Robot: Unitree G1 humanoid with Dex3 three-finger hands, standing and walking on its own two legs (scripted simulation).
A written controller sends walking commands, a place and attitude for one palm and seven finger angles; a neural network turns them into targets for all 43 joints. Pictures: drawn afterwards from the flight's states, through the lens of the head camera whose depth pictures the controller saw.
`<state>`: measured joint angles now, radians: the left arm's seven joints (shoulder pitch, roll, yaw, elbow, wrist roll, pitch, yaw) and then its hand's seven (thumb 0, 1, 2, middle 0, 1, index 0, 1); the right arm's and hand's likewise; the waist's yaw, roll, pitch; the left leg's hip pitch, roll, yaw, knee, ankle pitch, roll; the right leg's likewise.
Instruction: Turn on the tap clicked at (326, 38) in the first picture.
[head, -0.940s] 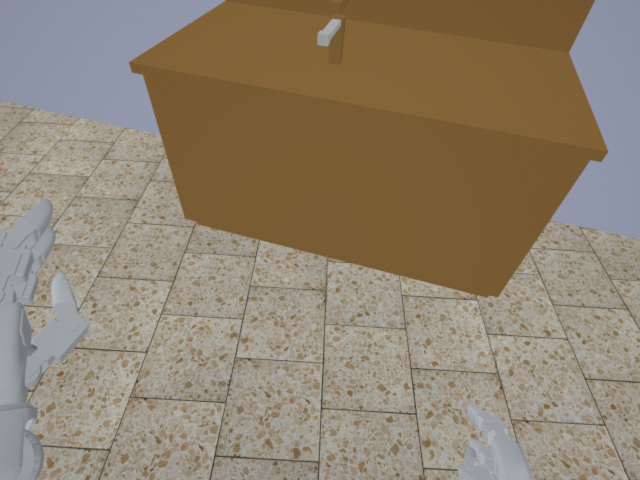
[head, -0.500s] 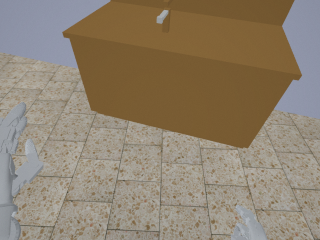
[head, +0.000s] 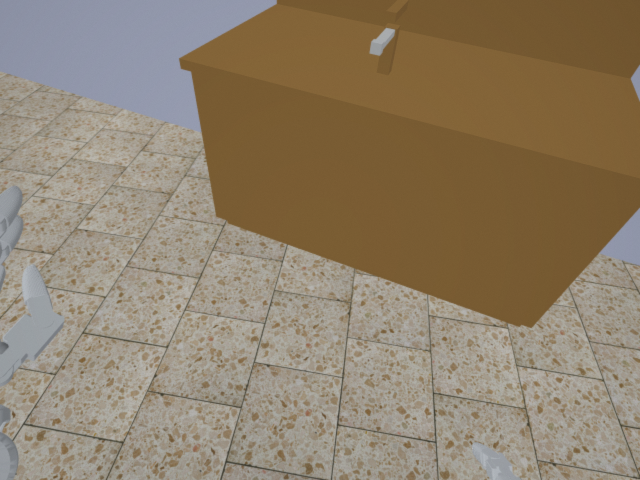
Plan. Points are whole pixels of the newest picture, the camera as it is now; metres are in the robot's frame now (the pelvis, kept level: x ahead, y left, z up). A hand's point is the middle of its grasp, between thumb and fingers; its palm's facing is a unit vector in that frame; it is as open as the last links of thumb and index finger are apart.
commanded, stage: walk to a spot facing it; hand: left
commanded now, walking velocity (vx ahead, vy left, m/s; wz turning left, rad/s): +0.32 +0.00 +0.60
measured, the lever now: (376, 47) +1.07 -0.11 +0.11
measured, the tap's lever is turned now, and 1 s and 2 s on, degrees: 0 0 0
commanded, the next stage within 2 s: none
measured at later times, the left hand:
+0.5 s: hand (130, 293) +0.24 +0.19 +0.18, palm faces +0.58 -0.67 -0.47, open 7.4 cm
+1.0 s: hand (58, 237) +0.29 +0.27 +0.20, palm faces +0.75 -0.52 -0.40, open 7.4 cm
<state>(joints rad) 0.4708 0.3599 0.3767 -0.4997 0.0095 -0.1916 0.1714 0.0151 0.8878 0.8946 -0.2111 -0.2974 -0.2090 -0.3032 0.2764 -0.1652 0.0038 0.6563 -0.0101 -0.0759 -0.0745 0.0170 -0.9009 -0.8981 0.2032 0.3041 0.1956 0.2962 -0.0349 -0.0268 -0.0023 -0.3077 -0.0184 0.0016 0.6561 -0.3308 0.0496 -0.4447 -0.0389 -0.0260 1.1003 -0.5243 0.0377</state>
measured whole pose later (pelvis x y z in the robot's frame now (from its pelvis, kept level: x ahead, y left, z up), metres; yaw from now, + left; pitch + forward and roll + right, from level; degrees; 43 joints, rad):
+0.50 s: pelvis +0.10 -0.08 +0.01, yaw +16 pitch +0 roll +3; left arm 0.48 0.32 0.32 -0.46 0.01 -0.17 0.13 0.01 0.89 0.89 -0.21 -0.30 -0.21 -0.30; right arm 0.18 -0.25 -0.03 0.65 -0.02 -0.03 -0.08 0.02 -0.90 -0.90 0.21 0.30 0.20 0.30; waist 0.00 0.02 0.03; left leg -0.57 0.02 0.01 1.34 -0.37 -0.04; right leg -0.24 -0.09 -0.22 0.55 -0.30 -0.05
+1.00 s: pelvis +0.20 -0.05 +0.00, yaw +32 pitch -1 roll +0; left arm 0.34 0.44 0.38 -0.60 -0.02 -0.16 0.17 0.02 0.89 0.89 -0.21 -0.30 -0.21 -0.30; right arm 0.13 -0.13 0.02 0.56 0.01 -0.04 -0.04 0.02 -0.90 -0.90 0.20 0.30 0.20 0.30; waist -0.04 -0.05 0.12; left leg -0.38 0.00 0.14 0.62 -0.23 0.08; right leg -0.49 -0.10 -0.08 1.33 -0.55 0.06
